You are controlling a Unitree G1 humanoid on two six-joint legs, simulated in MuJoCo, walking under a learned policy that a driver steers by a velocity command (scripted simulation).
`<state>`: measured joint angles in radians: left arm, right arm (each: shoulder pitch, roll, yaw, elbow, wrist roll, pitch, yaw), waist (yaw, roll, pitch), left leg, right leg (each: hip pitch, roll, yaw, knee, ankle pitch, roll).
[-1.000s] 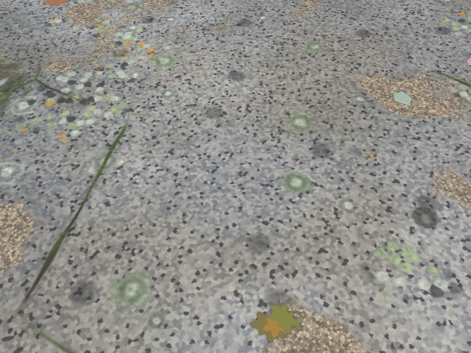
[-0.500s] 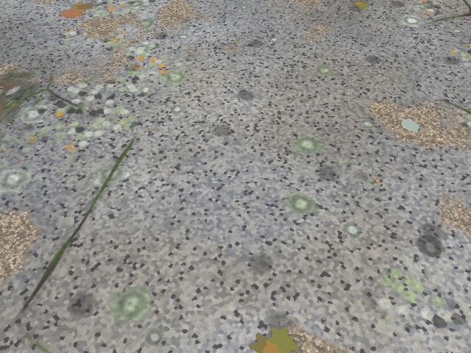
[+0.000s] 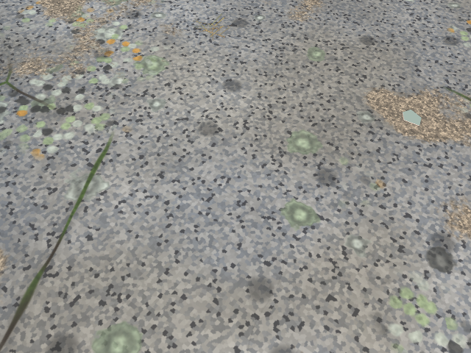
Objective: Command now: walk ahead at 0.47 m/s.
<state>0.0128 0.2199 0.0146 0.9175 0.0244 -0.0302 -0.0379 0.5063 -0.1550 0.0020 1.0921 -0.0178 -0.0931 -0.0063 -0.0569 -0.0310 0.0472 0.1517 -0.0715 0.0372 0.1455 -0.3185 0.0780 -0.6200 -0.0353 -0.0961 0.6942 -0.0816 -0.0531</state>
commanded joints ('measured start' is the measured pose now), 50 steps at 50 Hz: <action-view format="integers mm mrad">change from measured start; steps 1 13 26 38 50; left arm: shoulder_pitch -79 276 458 453 327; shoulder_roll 58 50 73 -30 -1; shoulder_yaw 8 33 11 9 -12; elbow -85 83 153 188 201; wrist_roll -6 -11 -2 4 -10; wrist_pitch -18 -77 -62 36 25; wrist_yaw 11 36 57 63 80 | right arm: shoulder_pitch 27 -101 -408 -276 -200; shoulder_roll -165 -90 -93 -92 -90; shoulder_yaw -27 -42 -24 -14 -28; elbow -13 -101 -194 -97 -55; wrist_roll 0 -21 -2 -4 15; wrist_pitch -11 39 39 31 93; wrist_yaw -9 28 6 -25 -16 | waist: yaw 42 14 80 113 33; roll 133 8 -71 105 -72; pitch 73 3 -4 -93 70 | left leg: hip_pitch -85 -630 -597 -417 -392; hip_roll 266 163 72 278 141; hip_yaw -65 -79 54 -138 -101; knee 55 1029 467 134 141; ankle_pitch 907 44 290 672 17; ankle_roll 74 -3 -24 138 -29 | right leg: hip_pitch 106 411 615 404 293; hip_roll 60 -173 -111 35 -75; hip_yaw -43 306 85 123 237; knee -102 -551 -377 195 -416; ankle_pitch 5 8 710 -382 -316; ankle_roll -47 -185 -94 52 -2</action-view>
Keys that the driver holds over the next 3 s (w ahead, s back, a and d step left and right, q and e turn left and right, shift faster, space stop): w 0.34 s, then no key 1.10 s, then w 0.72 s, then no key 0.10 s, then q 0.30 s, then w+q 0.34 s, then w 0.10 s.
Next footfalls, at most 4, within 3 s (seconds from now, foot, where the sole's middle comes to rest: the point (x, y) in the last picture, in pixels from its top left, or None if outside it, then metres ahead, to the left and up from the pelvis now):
0.10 right None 0.24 -0.08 -0.77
0.60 left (200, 342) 0.49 0.07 -0.77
0.94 right None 0.42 -0.12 -0.77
2.22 right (239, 220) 0.88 -0.06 -0.77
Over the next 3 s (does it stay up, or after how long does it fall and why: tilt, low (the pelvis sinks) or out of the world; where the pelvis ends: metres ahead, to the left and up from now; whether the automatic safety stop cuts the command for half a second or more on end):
stays up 0.94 0.09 0.01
